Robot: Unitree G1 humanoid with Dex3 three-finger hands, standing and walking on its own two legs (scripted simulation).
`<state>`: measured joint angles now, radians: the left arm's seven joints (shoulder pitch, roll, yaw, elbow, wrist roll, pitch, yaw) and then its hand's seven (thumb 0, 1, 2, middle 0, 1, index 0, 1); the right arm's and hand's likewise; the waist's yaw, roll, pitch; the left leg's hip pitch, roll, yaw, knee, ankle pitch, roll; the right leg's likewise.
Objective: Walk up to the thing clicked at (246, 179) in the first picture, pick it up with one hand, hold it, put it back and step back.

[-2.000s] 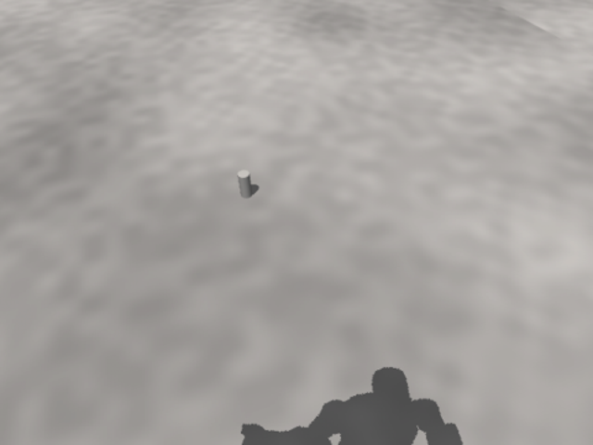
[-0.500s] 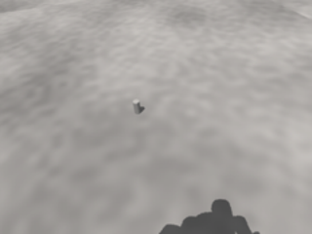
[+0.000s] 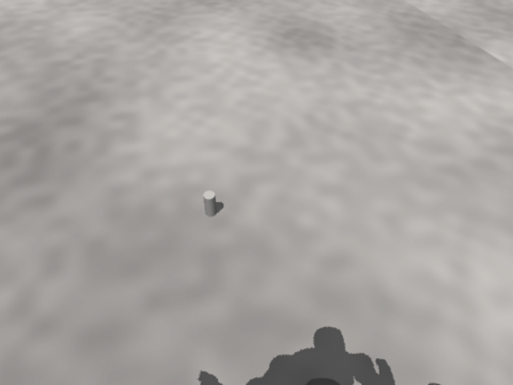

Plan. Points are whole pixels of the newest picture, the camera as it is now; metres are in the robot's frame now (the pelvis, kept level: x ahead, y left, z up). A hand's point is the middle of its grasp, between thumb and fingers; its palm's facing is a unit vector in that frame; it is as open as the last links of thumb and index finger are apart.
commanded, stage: walk up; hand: left
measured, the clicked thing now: (210, 203) +1.04 +0.20 -0.71
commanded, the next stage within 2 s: none
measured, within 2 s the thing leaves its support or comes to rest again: neither
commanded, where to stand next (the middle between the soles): +0.69 +0.00 m, yaw -2 degrees
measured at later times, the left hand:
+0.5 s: hand (144, 323) +0.27 +0.21 -0.12, palm faces -0.01 -0.91 -0.40, open 7.4 cm
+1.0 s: hand (138, 243) +0.45 +0.27 -0.15, palm faces -0.06 -0.94 -0.34, open 7.4 cm
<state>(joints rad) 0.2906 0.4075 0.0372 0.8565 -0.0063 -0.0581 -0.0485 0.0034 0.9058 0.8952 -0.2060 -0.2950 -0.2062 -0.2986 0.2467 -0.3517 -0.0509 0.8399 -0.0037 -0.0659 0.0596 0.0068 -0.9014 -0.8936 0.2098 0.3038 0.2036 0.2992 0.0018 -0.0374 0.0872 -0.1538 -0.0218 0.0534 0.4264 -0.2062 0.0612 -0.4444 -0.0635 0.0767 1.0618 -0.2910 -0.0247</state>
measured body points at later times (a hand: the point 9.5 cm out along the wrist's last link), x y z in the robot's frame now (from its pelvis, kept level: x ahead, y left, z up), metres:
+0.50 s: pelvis +0.22 -0.05 +0.00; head +0.24 -0.08 +0.45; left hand +0.27 +0.26 -0.10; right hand +0.31 -0.36 -0.13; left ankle +0.26 +0.11 -0.68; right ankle +0.23 -0.18 -0.74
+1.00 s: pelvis +0.39 +0.00 +0.00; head +0.41 +0.02 +0.45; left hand +0.46 +0.32 -0.13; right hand +0.44 -0.31 -0.10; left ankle +0.41 +0.10 -0.74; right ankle +0.49 -0.16 -0.69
